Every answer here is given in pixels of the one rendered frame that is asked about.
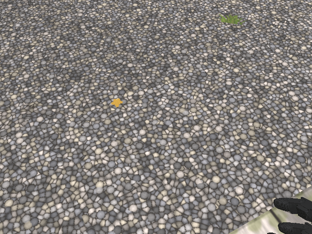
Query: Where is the robot right hand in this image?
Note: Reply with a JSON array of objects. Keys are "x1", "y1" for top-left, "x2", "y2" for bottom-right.
[{"x1": 267, "y1": 197, "x2": 312, "y2": 234}]

